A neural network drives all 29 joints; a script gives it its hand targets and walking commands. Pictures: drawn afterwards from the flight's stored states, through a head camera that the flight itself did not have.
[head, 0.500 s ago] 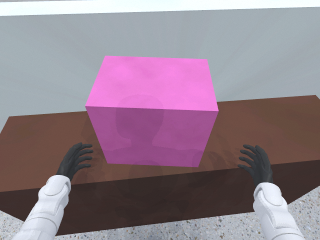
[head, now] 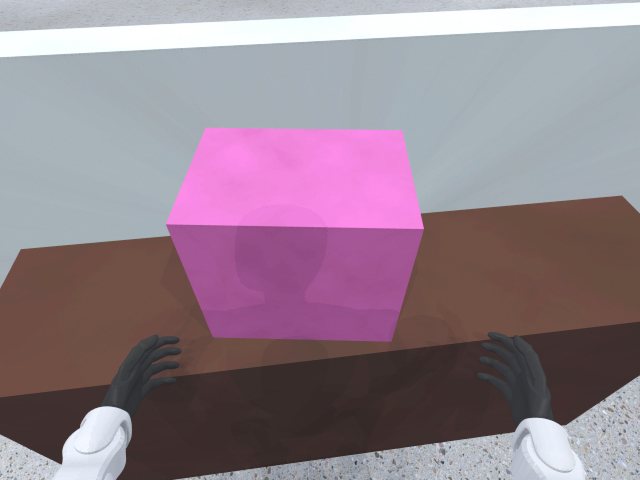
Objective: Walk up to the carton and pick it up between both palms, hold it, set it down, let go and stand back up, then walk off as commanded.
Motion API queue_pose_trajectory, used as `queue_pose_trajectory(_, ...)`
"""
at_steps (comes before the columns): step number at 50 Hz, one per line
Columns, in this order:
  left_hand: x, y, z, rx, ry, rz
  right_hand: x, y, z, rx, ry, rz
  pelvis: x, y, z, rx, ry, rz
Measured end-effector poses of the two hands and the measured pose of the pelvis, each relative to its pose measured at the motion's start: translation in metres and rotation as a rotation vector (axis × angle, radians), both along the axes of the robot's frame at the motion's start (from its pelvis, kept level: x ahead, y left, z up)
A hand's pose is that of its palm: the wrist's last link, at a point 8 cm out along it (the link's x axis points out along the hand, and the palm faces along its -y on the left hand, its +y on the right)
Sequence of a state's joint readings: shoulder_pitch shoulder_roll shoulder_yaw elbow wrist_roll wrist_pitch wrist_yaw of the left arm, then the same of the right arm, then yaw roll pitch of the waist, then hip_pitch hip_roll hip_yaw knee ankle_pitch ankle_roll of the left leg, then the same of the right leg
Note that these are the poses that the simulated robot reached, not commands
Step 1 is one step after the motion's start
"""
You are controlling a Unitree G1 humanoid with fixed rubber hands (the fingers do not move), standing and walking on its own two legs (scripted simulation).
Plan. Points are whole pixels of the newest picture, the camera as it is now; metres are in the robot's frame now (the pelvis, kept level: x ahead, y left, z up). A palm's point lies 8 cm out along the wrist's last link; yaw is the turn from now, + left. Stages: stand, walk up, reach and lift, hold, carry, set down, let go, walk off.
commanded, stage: set down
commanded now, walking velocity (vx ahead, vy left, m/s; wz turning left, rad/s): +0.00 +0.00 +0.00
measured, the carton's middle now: (302, 239) +0.49 +0.03 +0.01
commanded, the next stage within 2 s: let go in 1.68 s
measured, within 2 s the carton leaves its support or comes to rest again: neither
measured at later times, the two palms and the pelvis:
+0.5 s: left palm (133, 421) +0.23 +0.25 -0.03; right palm (534, 430) +0.19 -0.23 -0.01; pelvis +0.00 +0.00 +0.00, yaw -1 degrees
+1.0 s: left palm (155, 419) +0.23 +0.23 -0.04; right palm (528, 441) +0.19 -0.24 -0.04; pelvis +0.02 +0.00 +0.01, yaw -1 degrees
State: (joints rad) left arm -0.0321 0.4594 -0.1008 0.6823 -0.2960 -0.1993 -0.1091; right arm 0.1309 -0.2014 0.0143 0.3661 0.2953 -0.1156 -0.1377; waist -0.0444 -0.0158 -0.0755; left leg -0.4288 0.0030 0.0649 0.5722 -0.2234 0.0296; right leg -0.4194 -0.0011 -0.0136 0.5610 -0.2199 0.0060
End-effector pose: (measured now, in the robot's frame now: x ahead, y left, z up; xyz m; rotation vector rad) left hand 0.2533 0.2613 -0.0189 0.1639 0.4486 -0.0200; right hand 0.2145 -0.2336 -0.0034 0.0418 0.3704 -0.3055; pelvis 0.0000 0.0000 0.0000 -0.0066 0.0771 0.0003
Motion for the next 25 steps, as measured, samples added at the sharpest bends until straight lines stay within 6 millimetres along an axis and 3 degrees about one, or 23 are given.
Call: queue_pose_trajectory(25, -0.027, -0.014, -0.007, -0.048, 0.030, 0.001, -0.026, 0.003, -0.003, -0.015, 0.051, 0.019, 0.004, 0.001, 0.004, 0.005, -0.078, -0.011)
